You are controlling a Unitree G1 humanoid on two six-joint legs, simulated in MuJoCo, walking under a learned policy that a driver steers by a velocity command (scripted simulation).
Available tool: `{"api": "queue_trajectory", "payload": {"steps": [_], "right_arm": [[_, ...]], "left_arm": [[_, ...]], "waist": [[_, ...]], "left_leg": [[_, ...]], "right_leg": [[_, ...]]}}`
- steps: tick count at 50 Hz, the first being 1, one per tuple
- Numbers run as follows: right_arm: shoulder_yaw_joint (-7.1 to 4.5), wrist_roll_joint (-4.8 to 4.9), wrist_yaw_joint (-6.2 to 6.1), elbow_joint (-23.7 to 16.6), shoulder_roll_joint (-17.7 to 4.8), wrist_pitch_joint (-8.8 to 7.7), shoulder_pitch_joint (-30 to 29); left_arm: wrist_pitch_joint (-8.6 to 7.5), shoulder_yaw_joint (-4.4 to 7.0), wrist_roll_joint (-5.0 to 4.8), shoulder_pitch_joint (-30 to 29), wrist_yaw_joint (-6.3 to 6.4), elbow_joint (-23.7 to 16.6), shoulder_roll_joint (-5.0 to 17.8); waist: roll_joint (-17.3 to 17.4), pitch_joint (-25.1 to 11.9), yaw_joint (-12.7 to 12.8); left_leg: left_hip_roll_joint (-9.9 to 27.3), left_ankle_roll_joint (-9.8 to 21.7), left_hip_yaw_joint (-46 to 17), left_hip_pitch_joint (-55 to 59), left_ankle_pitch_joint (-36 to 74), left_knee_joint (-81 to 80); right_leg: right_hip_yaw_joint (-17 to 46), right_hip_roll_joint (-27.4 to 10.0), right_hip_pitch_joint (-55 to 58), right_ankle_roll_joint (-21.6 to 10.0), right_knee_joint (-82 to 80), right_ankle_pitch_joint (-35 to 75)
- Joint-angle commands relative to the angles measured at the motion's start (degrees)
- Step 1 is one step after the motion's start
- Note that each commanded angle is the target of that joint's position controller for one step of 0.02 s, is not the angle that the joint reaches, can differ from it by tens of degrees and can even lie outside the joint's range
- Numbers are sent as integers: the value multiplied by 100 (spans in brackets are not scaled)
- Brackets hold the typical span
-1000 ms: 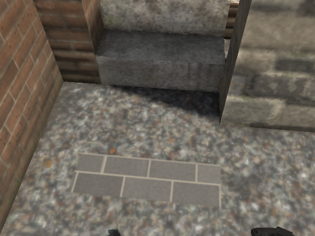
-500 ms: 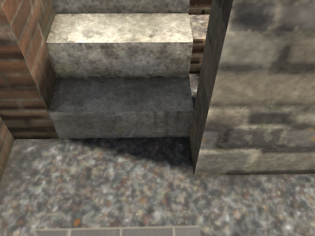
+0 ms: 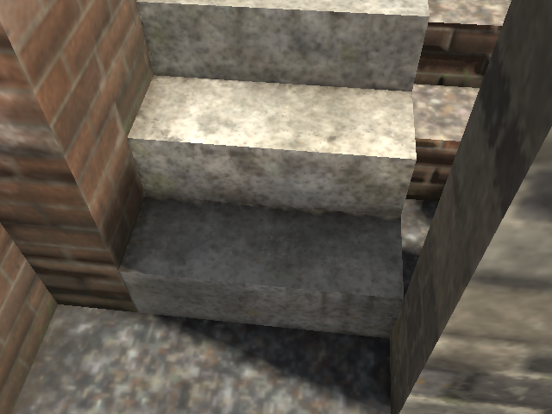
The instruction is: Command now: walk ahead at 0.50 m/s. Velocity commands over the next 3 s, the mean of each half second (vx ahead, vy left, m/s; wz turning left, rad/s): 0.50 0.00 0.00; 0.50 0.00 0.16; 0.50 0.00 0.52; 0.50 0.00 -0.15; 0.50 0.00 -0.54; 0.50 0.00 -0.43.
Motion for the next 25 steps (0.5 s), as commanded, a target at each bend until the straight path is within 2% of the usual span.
{"api": "queue_trajectory", "payload": {"steps": [1,2,3,4,5,6,7,8,9,10,11,12,13,14,15,16,17,18,19,24,25], "right_arm": [[-125,-36,-17,-362,-483,-164,-235],[-172,-37,8,-273,-578,-166,2],[-211,-96,22,-133,-605,-212,438],[-295,-154,-15,134,-727,-271,1154],[-421,-201,-86,337,-1160,-342,2248],[-592,-211,-38,451,-1725,-274,2533],[-529,-84,21,433,-1355,-191,2086],[-428,-8,35,322,-965,-194,1433],[-352,18,40,325,-695,-212,1138],[-312,55,3,387,-567,-230,1090],[-280,58,-25,470,-485,-278,1019],[-253,64,-21,589,-395,-339,1270],[-254,81,-21,682,-441,-393,1403],[-244,149,-36,712,-538,-430,1404],[-202,72,-92,693,-550,-365,1353],[-170,67,-97,781,-498,-312,1601],[-155,62,-92,840,-517,-278,1758],[-143,127,-116,915,-525,-299,1930],[-127,127,-123,951,-519,-310,2010],[-103,72,-148,971,-532,-353,2126],[-133,61,-132,954,-614,-380,2068]], "left_arm": [[7,261,65,49,71,-257,973],[40,266,63,152,87,-153,872],[54,281,72,50,101,-188,963],[27,225,57,107,171,-145,811],[37,188,94,43,195,-329,809],[88,46,-152,709,100,-325,137],[135,156,29,395,113,-246,659],[130,184,80,-191,81,-364,707],[114,186,78,-392,72,-370,643],[158,198,126,-419,79,-331,580],[215,181,202,-459,75,-347,527],[284,144,255,-389,65,-265,400],[323,137,268,-433,58,-274,366],[341,151,267,-670,55,-384,384],[335,112,248,-947,31,-436,328],[319,124,221,-1242,3,-539,380],[312,104,181,-1566,-22,-657,405],[338,98,197,-1766,-21,-780,427],[348,75,189,-1944,-15,-845,418],[285,-28,109,-2553,45,-1110,334],[265,-25,99,-2552,87,-1107,358]], "waist": [[-730,152,-228],[-717,82,-302],[-693,-11,-484],[-322,-488,-795],[182,-1358,-1126],[1646,-1936,-910],[699,-1553,-724],[89,-819,-573],[-216,-519,-429],[-193,-323,-299],[-103,-305,-187],[-57,-349,-162],[-52,-310,-118],[-80,-204,-149],[33,-188,-178],[-70,-168,-286],[-82,-133,-363],[-12,-52,-360],[-23,-27,-388],[83,-66,-426],[144,-53,-411]], "left_leg": [[-75,222,54,304,-451,-311],[-176,357,74,542,-734,-471],[-337,435,195,1143,-879,-781],[-388,677,151,2267,-659,-834],[572,986,-867,3741,-714,-781],[1946,1791,-3284,5244,-1294,-1503],[1696,1545,-3660,4777,-1568,-1936],[1477,1352,-2714,3901,-1313,-1949],[1259,1223,-2128,3230,-692,-2079],[1076,1112,-1691,2815,-328,-2185],[958,1039,-1417,2528,-237,-2323],[963,1104,-1314,2472,154,-2309],[938,1132,-1196,2435,461,-2314],[909,1176,-1062,2386,607,-2358],[794,1334,-843,2406,812,-2357],[791,1376,-774,2517,864,-2378],[791,1372,-740,2597,917,-2400],[797,1358,-742,2659,985,-2488],[786,1335,-707,2768,1123,-2491],[687,1171,-459,3242,2168,-2282],[696,1128,-432,3344,2494,-2164]], "right_leg": [[687,-1627,-17,-629,120,2962],[679,-1705,86,-636,424,2828],[602,-1583,-41,-578,997,3190],[450,-1433,-427,-471,2115,4004],[176,-1057,-1374,-365,3702,2592],[-244,-58,-3479,-86,5763,-956],[454,-326,-4019,-145,6373,-1168],[587,-576,-4055,-156,6358,-550],[600,-737,-3793,-113,6101,-232],[618,-856,-3556,-71,5842,-177],[587,-920,-3288,-12,5578,-100],[520,-884,-3135,29,5551,-167],[485,-898,-3142,56,5407,-153],[480,-957,-3287,64,5198,-104],[260,-893,-3435,127,5181,-225],[229,-939,-3630,176,5016,-37],[205,-974,-3782,226,4895,51],[171,-1018,-3925,299,4660,219],[168,-1021,-3965,348,4427,340],[119,-844,-3561,304,3154,793],[82,-767,-3438,262,2926,778]]}}
Next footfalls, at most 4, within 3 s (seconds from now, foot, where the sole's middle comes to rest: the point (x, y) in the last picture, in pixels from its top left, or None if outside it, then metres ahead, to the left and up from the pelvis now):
0.08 left None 0.21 0.11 -0.78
0.62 right None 0.42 -0.07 -0.78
1.04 left None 0.44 0.14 -0.78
1.74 right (295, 376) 0.56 0.03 -0.78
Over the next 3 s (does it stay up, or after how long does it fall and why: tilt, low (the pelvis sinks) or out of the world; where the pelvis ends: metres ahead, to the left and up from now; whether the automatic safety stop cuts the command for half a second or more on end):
stays up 0.55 0.06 0.00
